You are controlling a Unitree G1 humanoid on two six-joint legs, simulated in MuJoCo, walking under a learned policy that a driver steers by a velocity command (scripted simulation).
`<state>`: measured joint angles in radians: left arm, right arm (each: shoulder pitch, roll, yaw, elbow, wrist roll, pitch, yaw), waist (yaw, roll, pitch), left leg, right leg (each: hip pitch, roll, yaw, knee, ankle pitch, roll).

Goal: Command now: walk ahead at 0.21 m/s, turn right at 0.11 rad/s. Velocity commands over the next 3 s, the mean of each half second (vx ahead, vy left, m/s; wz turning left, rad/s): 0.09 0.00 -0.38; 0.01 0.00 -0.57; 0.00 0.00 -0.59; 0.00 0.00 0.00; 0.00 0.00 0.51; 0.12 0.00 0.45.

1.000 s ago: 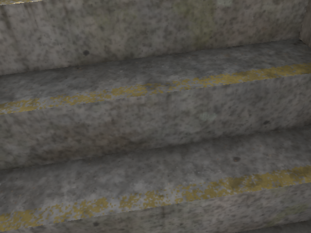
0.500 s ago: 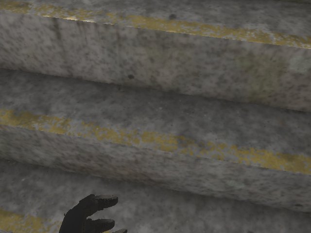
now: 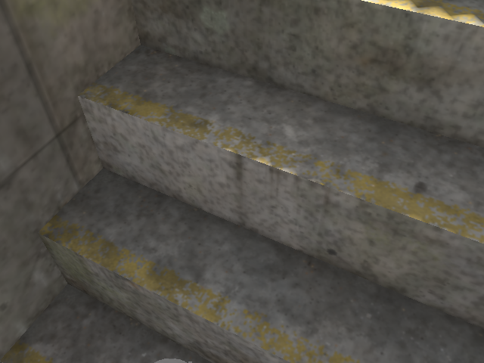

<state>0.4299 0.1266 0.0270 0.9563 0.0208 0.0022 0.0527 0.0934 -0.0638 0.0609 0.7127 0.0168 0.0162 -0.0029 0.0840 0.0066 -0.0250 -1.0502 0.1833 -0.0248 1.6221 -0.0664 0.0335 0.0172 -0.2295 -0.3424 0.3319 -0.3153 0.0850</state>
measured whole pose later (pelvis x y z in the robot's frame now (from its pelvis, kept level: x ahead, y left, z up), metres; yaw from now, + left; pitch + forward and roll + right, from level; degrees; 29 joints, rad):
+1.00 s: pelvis +0.15 +0.12 +0.16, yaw -25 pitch -2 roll -2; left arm 0.85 0.24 0.08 0.88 0.03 0.01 0.04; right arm -0.44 -0.23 0.00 0.25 -0.04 -0.01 0.06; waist 0.33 0.06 -0.01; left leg -0.45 -0.09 -0.04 1.52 -0.51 -0.01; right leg -0.46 0.12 -0.01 0.99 -0.49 -0.07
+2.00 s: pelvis +0.09 +0.12 +0.08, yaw -43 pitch -1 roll -1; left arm -0.12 0.14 -0.03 0.52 0.02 -0.06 -0.01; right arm 0.61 -0.22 -0.03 0.73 -0.07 0.05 -0.04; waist -0.23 -0.01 -0.03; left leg -0.46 -0.02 0.10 1.19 -0.13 0.04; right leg -0.73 -0.12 -0.18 1.44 -0.64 -0.04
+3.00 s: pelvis -0.01 +0.22 -0.02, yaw -14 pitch +2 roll -1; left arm 0.43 0.23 -0.01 0.70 0.03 -0.01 0.07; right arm 0.15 -0.14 0.06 0.51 -0.02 -0.02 0.01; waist 0.10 -0.01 -0.07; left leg -0.78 -0.08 -0.13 1.79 -0.17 -0.02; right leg -0.43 0.07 -0.02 0.71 -0.33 -0.09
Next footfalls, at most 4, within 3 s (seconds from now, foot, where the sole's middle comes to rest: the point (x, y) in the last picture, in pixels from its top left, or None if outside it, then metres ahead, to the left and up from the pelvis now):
0.10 left None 0.11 0.24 -0.77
0.42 right None -0.02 -0.01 -0.77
0.64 left None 0.14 0.18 -0.55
0.92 right None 0.17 0.00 -0.56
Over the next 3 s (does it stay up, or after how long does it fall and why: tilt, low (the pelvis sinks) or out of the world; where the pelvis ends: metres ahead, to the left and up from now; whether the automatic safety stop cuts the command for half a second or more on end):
stays up -0.01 0.22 -0.02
